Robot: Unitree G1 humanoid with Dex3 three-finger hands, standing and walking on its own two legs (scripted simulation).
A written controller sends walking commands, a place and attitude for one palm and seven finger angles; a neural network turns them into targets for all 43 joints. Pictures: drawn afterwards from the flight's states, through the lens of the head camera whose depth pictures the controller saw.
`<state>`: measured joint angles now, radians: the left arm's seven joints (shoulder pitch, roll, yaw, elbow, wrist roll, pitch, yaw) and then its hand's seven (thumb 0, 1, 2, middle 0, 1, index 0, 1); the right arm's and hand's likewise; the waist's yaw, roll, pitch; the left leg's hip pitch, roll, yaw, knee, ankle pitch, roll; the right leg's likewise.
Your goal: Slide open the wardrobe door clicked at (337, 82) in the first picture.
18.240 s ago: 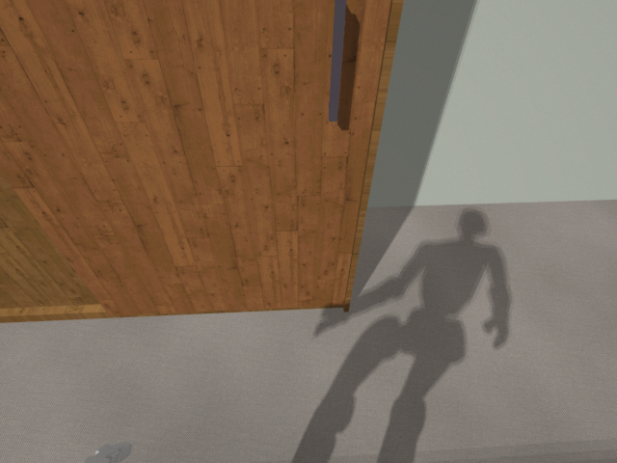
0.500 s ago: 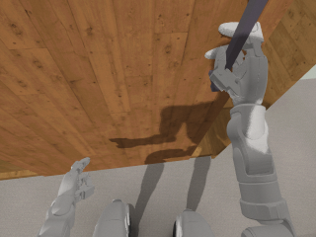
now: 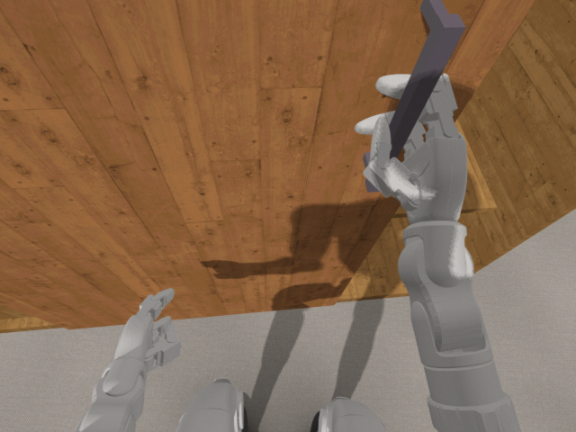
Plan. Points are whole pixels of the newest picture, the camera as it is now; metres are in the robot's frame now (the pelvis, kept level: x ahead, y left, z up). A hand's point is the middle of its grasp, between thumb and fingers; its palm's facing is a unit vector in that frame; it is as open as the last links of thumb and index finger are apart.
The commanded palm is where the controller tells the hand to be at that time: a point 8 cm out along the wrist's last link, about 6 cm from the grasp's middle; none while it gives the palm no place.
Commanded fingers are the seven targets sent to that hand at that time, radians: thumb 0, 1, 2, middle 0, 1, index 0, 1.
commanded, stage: step sideways, sliding the door along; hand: right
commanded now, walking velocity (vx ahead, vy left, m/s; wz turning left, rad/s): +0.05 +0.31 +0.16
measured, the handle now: (396, 114) +0.41 -0.10 +0.20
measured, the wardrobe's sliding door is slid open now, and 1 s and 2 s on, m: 0.35 0.48 0.48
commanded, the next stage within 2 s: stop walking and hold the door there in 0.58 s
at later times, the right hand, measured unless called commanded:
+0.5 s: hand (233, 168) +0.35 +0.06 +0.18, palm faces +0.13 +0.99 -0.02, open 6.1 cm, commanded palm +0.32 +0.08 +0.18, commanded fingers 0.00 -0.90 -0.90 0.45 1.40 0.45 1.40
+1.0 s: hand (243, 163) +0.36 +0.05 +0.18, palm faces +0.40 +0.87 -0.30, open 5.7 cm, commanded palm +0.32 +0.02 +0.16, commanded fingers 0.00 -0.90 -0.90 0.45 1.40 0.45 1.40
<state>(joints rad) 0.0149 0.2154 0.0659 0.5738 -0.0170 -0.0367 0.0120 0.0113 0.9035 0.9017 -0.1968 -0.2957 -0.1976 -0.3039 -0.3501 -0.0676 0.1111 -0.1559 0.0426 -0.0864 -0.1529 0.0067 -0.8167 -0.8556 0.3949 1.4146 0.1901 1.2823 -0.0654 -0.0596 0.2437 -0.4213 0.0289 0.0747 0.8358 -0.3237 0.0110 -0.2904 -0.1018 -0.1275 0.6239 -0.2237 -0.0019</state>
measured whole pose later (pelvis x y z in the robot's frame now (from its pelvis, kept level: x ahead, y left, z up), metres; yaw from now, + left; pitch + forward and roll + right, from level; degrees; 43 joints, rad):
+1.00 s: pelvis -0.05 +0.30 +0.01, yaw +6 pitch -1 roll -1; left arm 0.10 0.32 0.04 0.67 -0.04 -0.03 0.07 0.01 0.90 0.90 -0.20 -0.30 -0.20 -0.30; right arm -0.38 -0.43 -0.39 0.42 0.04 -0.14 -0.12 -0.12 -0.68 -0.83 0.45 1.41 0.35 1.36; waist 0.00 -0.06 0.13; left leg -0.24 0.10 -0.01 0.52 -0.25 -0.06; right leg -0.36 0.00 -0.08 0.75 -0.47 0.02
